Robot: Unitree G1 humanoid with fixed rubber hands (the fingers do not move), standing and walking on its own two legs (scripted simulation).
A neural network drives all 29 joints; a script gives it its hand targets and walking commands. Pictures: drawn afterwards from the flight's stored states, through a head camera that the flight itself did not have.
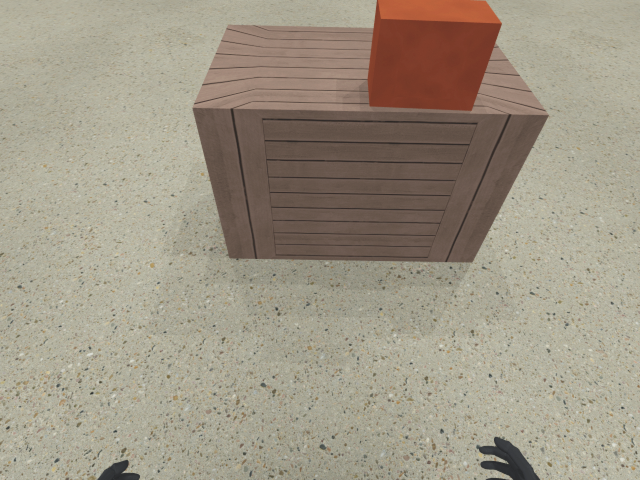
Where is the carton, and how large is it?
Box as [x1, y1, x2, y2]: [368, 0, 501, 110]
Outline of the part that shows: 377,0 368,71 369,105 471,110 501,24 487,3 481,0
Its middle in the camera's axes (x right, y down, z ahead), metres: +0.30 -0.50 +1.05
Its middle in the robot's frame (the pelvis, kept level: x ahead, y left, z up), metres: +1.13 -0.27 +0.03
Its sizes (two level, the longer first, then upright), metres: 0.288 0.163 0.228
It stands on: a pedestal, 0.67 m high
